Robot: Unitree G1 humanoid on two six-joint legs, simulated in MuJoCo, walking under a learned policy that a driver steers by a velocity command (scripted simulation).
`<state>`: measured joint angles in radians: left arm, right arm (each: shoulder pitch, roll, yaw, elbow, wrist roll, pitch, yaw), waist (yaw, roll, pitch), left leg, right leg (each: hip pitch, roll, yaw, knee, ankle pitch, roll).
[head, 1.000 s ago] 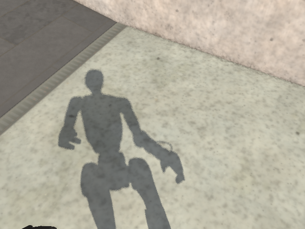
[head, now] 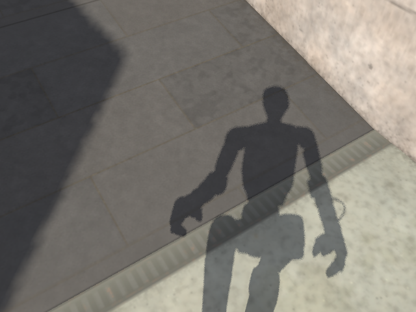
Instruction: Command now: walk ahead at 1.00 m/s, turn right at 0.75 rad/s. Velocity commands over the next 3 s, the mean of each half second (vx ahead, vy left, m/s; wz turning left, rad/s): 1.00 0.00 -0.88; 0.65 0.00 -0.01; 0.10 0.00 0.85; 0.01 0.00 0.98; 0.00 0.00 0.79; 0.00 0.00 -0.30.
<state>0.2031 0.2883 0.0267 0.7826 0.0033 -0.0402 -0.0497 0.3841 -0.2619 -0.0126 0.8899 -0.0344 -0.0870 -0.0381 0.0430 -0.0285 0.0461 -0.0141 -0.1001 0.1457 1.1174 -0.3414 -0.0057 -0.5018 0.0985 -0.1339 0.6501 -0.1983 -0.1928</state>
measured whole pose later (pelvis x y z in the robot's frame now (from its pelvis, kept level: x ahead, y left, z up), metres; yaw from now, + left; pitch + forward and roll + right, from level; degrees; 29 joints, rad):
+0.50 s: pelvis +0.46 +0.03 +0.03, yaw -27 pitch +3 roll +1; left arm 0.26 0.39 0.09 0.75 0.03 -0.03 -0.04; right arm 0.23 -0.30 -0.02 0.71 -0.05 -0.09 -0.02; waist 0.01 -0.05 0.00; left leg -0.31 0.04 0.04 0.51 -0.26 -0.04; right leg -0.48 0.03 0.03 1.32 -0.31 -0.11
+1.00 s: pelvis +0.79 -0.14 +0.04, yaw -26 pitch +1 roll +0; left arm 0.22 0.24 0.02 0.80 0.01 -0.08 0.01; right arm 0.22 -0.28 -0.04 0.83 -0.03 -0.01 0.01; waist -0.02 0.02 0.12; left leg -0.63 0.04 0.02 1.10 -0.33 0.01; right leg -0.23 -0.03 -0.17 0.39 -0.18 -0.06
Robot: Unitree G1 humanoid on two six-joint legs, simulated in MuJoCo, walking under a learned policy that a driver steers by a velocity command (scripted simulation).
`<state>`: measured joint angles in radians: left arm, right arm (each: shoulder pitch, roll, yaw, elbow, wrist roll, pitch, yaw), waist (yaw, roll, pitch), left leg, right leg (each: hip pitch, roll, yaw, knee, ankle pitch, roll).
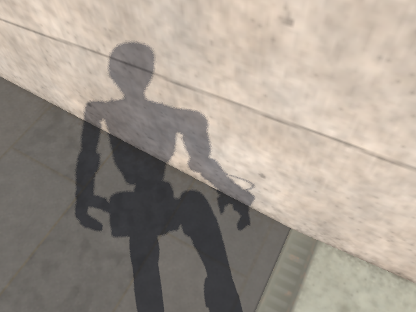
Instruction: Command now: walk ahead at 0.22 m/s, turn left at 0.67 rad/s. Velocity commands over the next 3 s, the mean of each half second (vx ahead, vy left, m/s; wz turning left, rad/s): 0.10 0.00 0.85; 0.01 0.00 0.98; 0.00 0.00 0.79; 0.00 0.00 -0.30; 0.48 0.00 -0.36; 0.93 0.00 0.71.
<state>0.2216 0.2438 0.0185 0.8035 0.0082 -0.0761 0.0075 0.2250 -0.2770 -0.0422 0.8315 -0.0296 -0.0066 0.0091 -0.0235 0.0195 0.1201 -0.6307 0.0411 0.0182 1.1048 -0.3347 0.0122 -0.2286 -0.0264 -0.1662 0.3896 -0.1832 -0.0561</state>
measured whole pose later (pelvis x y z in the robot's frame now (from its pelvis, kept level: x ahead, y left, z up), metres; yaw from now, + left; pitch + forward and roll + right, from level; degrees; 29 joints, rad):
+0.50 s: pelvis +0.12 +0.02 +0.00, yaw +26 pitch +1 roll -1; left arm 0.14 0.27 0.03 0.76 0.01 0.04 0.06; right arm 0.16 -0.31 -0.10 0.72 -0.04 0.07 -0.01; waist -0.05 0.01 0.08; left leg -0.43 -0.19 -0.19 0.46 -0.13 0.18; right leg -0.46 0.00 0.11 0.77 -0.35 0.07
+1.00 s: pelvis +0.12 +0.00 -0.02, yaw +57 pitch +0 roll -1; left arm 0.23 0.29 0.07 0.69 0.02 0.02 0.01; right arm 0.11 -0.30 -0.08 0.62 -0.02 0.07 0.06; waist 0.02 -0.01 0.06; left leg -0.31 0.02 0.05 0.62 -0.39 -0.01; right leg -0.28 -0.21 -0.29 0.63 -0.36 0.05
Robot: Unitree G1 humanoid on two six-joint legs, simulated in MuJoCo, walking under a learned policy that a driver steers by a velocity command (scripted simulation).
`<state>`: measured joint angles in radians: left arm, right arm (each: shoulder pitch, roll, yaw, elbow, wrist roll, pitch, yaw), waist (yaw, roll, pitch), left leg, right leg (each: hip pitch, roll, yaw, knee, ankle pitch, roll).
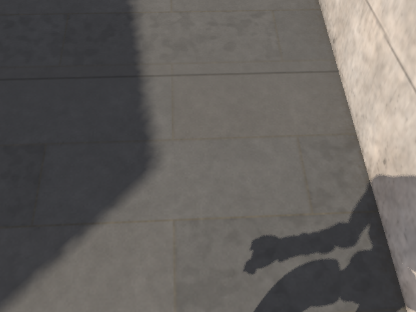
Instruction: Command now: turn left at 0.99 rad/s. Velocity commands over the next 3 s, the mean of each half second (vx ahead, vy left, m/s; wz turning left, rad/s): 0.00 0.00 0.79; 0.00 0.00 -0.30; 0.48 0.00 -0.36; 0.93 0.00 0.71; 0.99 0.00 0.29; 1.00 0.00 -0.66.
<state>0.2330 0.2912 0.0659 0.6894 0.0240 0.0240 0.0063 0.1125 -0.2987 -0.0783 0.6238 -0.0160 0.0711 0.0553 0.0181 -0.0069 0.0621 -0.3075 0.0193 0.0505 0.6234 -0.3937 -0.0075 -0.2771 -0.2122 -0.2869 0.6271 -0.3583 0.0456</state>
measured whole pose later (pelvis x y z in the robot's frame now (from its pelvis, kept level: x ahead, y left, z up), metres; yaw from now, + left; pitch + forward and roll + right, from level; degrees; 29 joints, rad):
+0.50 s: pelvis +0.00 -0.01 +0.01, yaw +22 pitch +0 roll +1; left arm 0.19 0.25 0.03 0.67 0.02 0.03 0.03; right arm 0.19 -0.31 -0.08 0.69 -0.03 0.07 -0.01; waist 0.00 0.05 0.05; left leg -0.39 -0.20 -0.24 0.76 -0.45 0.01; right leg -0.30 0.03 0.02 0.55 -0.38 -0.07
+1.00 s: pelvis -0.02 +0.00 +0.02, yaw +8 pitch +1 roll +0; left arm 0.25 0.31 0.09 0.76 0.02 0.09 -0.04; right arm 0.19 -0.24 -0.01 0.73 -0.03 0.02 -0.06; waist 0.02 -0.05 0.06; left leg -0.12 -0.01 0.11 0.38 -0.28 0.07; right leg -0.55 0.00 -0.01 1.19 -0.39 0.06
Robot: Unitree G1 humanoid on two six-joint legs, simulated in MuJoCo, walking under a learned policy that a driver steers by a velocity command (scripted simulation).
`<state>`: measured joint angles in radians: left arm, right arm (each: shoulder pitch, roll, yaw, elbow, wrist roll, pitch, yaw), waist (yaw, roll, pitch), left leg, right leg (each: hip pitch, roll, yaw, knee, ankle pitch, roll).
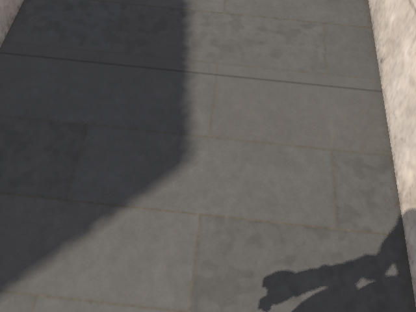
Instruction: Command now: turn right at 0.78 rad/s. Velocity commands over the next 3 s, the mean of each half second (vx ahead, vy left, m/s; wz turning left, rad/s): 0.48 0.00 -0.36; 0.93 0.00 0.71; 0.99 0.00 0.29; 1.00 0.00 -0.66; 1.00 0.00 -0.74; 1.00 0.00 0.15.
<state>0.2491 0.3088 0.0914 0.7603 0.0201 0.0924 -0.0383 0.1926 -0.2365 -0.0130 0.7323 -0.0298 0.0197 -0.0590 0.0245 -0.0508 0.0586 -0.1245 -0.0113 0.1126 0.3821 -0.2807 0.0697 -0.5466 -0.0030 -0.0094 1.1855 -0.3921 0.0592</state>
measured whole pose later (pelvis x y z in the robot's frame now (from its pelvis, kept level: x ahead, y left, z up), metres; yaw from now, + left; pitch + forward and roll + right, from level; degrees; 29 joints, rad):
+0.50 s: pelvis +0.14 -0.10 +0.00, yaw -10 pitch +2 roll +0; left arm 0.44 0.24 0.04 0.83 0.05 -0.07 -0.01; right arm 0.24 -0.26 -0.03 0.74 -0.03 -0.03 0.06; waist 0.00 0.05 -0.02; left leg -0.86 0.04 -0.03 1.43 -0.24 0.07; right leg 0.04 0.06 -0.10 0.26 -0.41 -0.07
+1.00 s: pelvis +0.55 -0.12 +0.05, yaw +12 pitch +4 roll +0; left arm -0.06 0.18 -0.07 0.42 0.07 -0.06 -0.01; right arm 0.48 -0.29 -0.04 0.89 -0.01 -0.07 0.00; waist -0.06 0.01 -0.04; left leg -0.01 -0.21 -0.20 0.28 -0.46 0.17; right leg -0.99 -0.12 0.07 1.22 -0.34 -0.01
